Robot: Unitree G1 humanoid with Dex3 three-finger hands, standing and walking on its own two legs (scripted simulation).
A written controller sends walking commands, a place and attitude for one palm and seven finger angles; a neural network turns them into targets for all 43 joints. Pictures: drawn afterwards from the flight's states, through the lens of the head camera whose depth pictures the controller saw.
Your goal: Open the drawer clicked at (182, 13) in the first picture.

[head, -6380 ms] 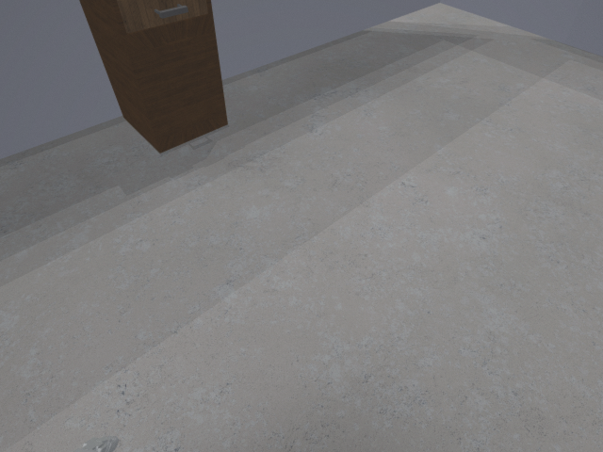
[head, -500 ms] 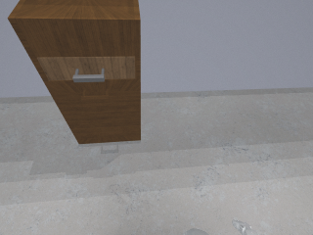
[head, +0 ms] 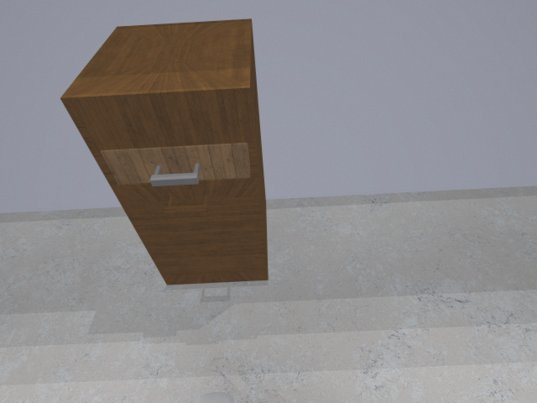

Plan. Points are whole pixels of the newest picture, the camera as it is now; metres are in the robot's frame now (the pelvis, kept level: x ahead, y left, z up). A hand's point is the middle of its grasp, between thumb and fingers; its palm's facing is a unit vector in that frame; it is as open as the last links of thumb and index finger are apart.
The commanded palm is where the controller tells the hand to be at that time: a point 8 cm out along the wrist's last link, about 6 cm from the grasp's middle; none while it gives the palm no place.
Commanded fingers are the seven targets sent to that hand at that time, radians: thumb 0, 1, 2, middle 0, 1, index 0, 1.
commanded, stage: take the last steps up to it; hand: left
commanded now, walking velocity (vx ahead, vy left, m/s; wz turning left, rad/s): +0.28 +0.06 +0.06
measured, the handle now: (176, 173) +0.69 +0.30 -0.11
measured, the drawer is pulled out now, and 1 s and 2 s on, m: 0.00 0.00 0.00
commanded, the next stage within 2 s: come to a stop and stand still in 0.42 s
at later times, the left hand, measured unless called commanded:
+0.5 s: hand (137, 393) +0.18 +0.26 -0.18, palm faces +0.06 -0.98 -0.20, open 7.3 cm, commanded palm none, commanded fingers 0.00 0.90 0.90 -0.20 -0.30 -0.20 -0.30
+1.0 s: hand (142, 348) +0.26 +0.28 -0.19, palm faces +0.04 -0.97 -0.23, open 7.3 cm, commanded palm none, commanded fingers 0.00 0.90 0.90 -0.20 -0.30 -0.20 -0.30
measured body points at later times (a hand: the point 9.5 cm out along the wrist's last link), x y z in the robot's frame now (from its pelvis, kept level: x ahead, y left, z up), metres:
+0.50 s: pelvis +0.14 +0.08 -0.01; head +0.16 +0.08 +0.44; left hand +0.17 +0.31 -0.16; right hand +0.18 -0.15 -0.16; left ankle +0.12 +0.17 -0.75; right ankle +0.17 -0.03 -0.70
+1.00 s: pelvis +0.18 +0.09 -0.02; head +0.21 +0.10 +0.43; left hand +0.25 +0.33 -0.17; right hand +0.23 -0.15 -0.17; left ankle +0.16 +0.21 -0.75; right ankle +0.25 -0.03 -0.75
